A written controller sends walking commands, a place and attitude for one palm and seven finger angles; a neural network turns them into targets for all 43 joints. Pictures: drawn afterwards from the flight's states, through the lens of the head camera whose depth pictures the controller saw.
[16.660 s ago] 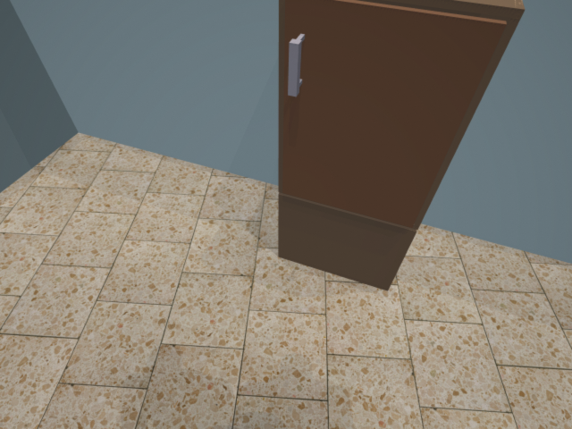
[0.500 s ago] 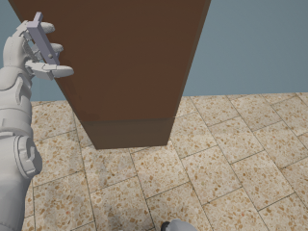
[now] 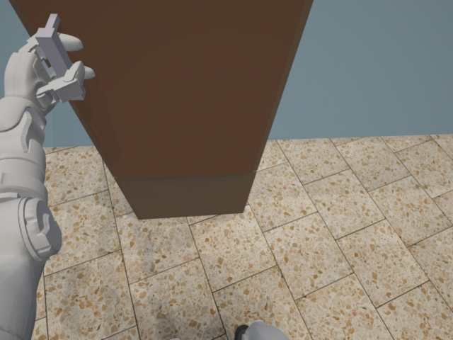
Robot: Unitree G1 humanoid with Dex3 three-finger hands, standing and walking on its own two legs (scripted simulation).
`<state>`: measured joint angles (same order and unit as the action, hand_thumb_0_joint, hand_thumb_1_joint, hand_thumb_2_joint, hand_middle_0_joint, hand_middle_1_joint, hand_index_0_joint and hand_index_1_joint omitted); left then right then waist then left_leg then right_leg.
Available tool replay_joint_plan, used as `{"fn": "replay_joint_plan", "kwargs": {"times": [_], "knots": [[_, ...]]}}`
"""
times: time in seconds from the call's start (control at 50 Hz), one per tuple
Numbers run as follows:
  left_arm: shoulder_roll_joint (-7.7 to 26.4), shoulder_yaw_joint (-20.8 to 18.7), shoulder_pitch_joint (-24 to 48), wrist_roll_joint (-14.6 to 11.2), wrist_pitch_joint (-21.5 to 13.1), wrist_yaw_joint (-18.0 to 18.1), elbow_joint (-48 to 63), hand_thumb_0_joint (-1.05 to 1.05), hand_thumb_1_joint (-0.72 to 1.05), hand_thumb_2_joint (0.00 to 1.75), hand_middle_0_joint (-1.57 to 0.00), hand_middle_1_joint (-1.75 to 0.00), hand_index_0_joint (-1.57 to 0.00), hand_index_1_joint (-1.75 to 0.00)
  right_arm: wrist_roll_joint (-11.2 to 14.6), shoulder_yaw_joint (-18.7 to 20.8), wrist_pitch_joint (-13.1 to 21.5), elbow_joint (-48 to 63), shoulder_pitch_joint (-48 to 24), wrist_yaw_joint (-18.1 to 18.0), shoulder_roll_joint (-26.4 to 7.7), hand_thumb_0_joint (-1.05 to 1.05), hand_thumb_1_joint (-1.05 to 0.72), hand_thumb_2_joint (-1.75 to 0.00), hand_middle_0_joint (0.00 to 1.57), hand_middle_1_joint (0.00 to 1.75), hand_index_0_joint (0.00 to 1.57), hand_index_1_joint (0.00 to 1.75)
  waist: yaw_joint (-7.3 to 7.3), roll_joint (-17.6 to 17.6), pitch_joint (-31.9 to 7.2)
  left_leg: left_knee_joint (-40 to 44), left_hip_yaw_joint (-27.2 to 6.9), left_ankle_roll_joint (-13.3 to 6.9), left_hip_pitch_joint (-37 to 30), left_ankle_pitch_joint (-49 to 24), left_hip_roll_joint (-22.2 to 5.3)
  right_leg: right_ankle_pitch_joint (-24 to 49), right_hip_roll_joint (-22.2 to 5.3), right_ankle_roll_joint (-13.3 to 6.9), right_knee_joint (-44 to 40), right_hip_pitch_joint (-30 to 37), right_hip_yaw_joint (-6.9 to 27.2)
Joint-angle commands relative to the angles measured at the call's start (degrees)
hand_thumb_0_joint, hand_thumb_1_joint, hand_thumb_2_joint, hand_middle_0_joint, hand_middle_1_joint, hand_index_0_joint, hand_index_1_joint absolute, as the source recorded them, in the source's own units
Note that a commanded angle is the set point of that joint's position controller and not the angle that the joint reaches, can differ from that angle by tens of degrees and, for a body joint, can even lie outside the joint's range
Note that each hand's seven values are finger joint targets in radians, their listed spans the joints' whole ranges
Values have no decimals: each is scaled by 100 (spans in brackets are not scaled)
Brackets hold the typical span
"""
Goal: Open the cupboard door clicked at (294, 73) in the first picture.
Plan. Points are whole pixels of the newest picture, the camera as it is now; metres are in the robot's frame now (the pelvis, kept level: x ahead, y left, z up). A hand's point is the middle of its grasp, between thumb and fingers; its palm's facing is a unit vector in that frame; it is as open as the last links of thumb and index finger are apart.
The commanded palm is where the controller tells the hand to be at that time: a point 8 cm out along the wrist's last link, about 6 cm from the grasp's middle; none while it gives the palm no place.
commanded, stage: pull the door open along its arc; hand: left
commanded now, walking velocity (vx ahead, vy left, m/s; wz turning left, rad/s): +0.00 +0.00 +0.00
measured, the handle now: (66, 59) +0.56 +0.23 +0.14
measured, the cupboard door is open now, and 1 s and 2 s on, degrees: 0 31 41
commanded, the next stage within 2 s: open thumb and fingers to let go in 1.12 s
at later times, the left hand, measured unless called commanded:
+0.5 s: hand (76, 113) +0.45 +0.19 +0.14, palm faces -0.05 -1.00 -0.01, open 5.9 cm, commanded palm +0.39 +0.25 +0.14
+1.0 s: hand (127, 185) +0.32 +0.11 +0.14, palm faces +0.41 -0.91 +0.01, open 5.9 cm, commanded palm +0.25 +0.14 +0.14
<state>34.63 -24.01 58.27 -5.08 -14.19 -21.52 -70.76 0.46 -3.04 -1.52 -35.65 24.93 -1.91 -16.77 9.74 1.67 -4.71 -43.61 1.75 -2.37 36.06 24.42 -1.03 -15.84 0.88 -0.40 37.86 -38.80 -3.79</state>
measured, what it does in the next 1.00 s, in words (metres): stands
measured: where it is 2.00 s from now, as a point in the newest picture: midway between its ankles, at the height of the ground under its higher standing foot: outside the picture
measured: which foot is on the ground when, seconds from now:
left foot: down 0.00-1.00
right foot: down 0.00-1.00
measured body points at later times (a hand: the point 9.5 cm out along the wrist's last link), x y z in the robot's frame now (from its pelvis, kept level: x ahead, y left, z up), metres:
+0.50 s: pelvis +0.01 +0.00 +0.01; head +0.07 -0.01 +0.46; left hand +0.45 +0.25 +0.14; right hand +0.05 -0.26 -0.10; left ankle -0.04 +0.09 -0.71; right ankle +0.02 -0.12 -0.71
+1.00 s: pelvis +0.01 -0.02 +0.02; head +0.01 -0.05 +0.47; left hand +0.29 +0.16 +0.14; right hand +0.22 -0.22 -0.07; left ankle -0.04 +0.09 -0.71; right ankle +0.02 -0.12 -0.71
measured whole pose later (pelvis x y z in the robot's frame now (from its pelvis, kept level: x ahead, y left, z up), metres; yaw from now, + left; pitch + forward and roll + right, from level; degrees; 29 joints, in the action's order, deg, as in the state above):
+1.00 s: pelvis +0.01 -0.02 +0.02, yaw +2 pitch +2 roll +0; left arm -2.8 1.9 2.7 -1.7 8.3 23.3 3.3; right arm -1.0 -2.4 -2.0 -33.6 7.8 -2.2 -10.6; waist -2.1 3.5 -3.1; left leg -31.6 0.4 -0.5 12.2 20.9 -0.1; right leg -16.1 0.3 -1.9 31.1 -16.7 -4.9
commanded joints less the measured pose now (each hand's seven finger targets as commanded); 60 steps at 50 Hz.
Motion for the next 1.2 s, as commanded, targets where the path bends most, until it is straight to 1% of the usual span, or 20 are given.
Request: {"fn": "replay_joint_plan", "kwargs": {"times": [0.0, 0.04, 0.08, 0.2, 0.28, 0.36, 0.46, 0.48, 0.5, 0.54, 0.56, 0.62, 0.68, 0.72, 0.78, 0.82, 0.88, 0.98, 1.12, 1.18], "knots": [[1796, -224, 2757, -65, -318, 272, 1220, 0, 90, 90, -40, -135, -40, -135, -22, 384, 79, 295, 969, -45, -1022, 0, -90, -90, 20, 30, 20, 30, 66, 607, -2270, 424, -429, 130, -1111, -2696, -35, 1982, 111, -96, -60, 1351, 220], [2133, -535, 2698, -79, -393, 285, 1384, 0, 90, 90, -40, -135, -40, -135, -32, 403, 62, 350, 1001, -46, -1042, 0, -90, -90, 20, 30, 20, 30, -54, 597, -2681, 389, -437, 135, -1188, -2936, -34, 2241, 116, -112, 14, 1645, 244], [1348, 37, 2774, -133, -407, 240, 1587, 0, 90, 90, -40, -135, -40, -135, -23, 402, 80, 383, 933, -16, -959, 0, -90, -90, 20, 30, 20, 30, 46, 802, -2622, 382, -454, 184, -1463, -3139, -56, 2177, 127, -98, -12, 1366, 184], [1349, -206, 1749, -301, -415, 240, 2043, 0, 90, 90, -40, -135, -40, -135, 9, 463, 70, 483, 821, 41, -977, 0, -90, -90, 20, 30, 20, 30, -269, 588, -2810, 434, -398, 170, -1563, -3485, -94, 2435, 147, -130, -15, 1766, 196], [1110, -186, 741, -508, -266, 184, 2535, 0, 90, 90, -40, -135, -40, -135, 75, 482, 52, 648, 586, 74, -949, 0, -90, -90, 20, 30, 20, 30, -452, 318, -2569, 583, -312, 118, -1438, -3468, -104, 2548, 140, -132, -79, 2079, 196], [886, -223, -449, -713, -60, 188, 3551, 0, 90, 90, -40, -135, -40, -135, 143, 504, 110, 887, 264, 97, -857, 0, -90, -90, 20, 30, 20, 30, -749, 487, -2541, 717, -257, 147, -1620, -3942, -107, 2813, 84, -153, -106, 2425, 205], [549, -262, -1627, -923, 314, 299, 4560, 0, 90, 90, -40, -135, -40, -135, 202, 492, 229, 1083, -138, 94, -766, 0, -90, -90, 20, 30, 20, 30, -897, 51, -2150, 941, -134, 94, -1471, -3724, -57, 3101, 26, -130, -202, 2915, 229], [411, -484, -1792, -1039, 407, 584, 4849, 0, 90, 90, -40, -135, -40, -135, 213, 496, 267, 1116, -283, 99, -682, 0, -90, -90, 20, 30, 20, 30, -1049, -8, -2072, 962, -113, 121, -1446, -3611, -28, 3015, 37, -114, -256, 2913, 188], [197, -352, -2014, -1026, 503, 754, 5095, 0, 90, 90, -40, -135, -40, -135, 209, 482, 304, 1152, -388, 110, -667, 0, -90, -90, 20, 30, 20, 30, -1043, 82, -2058, 1019, -90, 143, -1502, -3550, -14, 2977, 26, -116, -271, 2951, 183], [-30, -309, -2312, -955, 623, 1165, 5525, 0, 90, 90, -40, -135, -40, -135, 202, 470, 353, 1128, -562, 124, -590, 0, -90, -90, 20, 30, 20, 30, -1070, 203, -1842, 1061, -94, 180, -1603, -3626, -10, 2938, 15, -127, -311, 2929, 157], [-264, -294, -2637, -951, 694, 1423, 5855, 0, 90, 90, -40, -135, -40, -135, 200, 471, 380, 1153, -661, 149, -522, 0, -90, -90, 20, 30, 20, 30, -1183, 120, -1892, 1086, -93, 204, -1623, -3622, 5, 2898, 12, -119, -332, 2988, 127], [-947, 38, -2931, -777, 891, 2301, 6637, 0, 90, 90, -40, -135, -40, -135, 182, 477, 416, 1117, -1019, 180, -403, 0, -90, -90, 20, 30, 20, 30, -1198, -219, -1709, 1164, -65, 211, -1652, -3295, 9, 2739, -5, -102, -461, 3047, 98], [-1641, 529, -3230, -484, 1067, 3051, 7478, 0, 90, 90, -40, -135, -40, -135, 130, 470, 426, 1077, -1375, 172, -247, 0, -90, -90, 20, 30, 20, 30, -1234, 25, -1718, 1236, -36, 257, -1894, -3209, 23, 2650, -48, -118, -493, 3119, 102], [-1989, 894, -3352, -285, 1241, 3483, 7680, 0, 90, 90, -40, -135, -40, -135, 70, 440, 368, 1050, -1536, 122, -221, 0, -90, -90, 20, 30, 20, 30, -1157, -419, -1505, 1302, -91, 231, -1900, -2889, 2, 2467, -78, -106, -597, 3136, 92], [-2532, 1442, -3308, -12, 1492, 4034, 8178, 0, 90, 90, -40, -135, -40, -135, -15, 380, 303, 1037, -1863, 28, -104, 0, -90, -90, 20, 30, 20, 30, -1152, -177, -1343, 1400, -80, 223, -2034, -2481, 60, 2102, -141, -108, -737, 3154, 149], [-2798, 1811, -3319, 217, 1638, 4326, 8326, 0, 90, 90, -40, -135, -40, -135, -76, 354, 257, 978, -1966, -38, -62, 0, -90, -90, 20, 30, 20, 30, -1082, -281, -1242, 1419, -126, 214, -2148, -2402, 52, 1982, -174, -112, -822, 3165, 161], [-3362, 2437, -3916, 382, 1790, 4497, 8776, 0, 90, 90, -40, -135, -40, -135, -148, 316, 199, 989, -2086, -60, 27, 0, -90, -90, 20, 30, 20, 30, -1114, -273, -1235, 1448, -117, 219, -2364, -2553, 62, 2173, -201, -129, -856, 3306, 137], [-3805, 3136, -4545, 533, 1842, 4481, 9476, 0, 90, 90, -40, -135, -40, -135, -205, 287, 146, 1043, -2254, -74, 133, 0, -90, -90, 20, 30, 20, 30, -1114, -394, -1093, 1481, -177, 207, -2592, -2673, 54, 2367, -226, -134, -913, 3455, 123], [-3980, 3677, -6126, 796, 1822, 4576, 10335, 0, 90, 90, -40, -135, -40, -135, -216, 296, 101, 1202, -2442, 79, 239, 0, -90, -90, 20, 30, 20, 30, -1246, -380, -737, 1424, -239, 199, -2569, -2735, 33, 2444, -242, -186, -885, 3470, 124], [-3990, 3706, -5631, 886, 1832, 4790, 10224, 0, 90, 90, -40, -135, -40, -135, -261, 250, 101, 1168, -2526, 46, 275, 0, -90, -90, 20, 30, 20, 30, -1182, -544, -526, 1388, -263, 163, -2471, -2360, 89, 2038, -258, -169, -974, 3292, 157]]}}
